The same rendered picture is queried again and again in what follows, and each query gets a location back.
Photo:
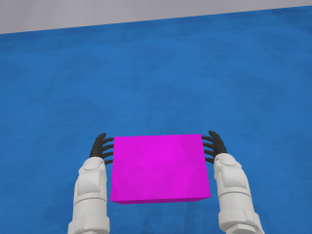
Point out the right robot forearm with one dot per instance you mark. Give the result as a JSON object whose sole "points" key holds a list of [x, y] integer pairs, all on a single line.
{"points": [[236, 207]]}

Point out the left robot hand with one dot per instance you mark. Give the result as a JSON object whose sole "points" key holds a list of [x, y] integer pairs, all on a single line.
{"points": [[98, 148]]}

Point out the carton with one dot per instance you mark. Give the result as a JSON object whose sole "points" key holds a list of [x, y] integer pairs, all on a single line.
{"points": [[159, 169]]}

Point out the right robot hand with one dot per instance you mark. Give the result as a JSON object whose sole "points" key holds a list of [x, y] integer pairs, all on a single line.
{"points": [[217, 146]]}

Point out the left robot forearm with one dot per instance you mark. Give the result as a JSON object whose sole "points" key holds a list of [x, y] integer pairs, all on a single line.
{"points": [[90, 200]]}

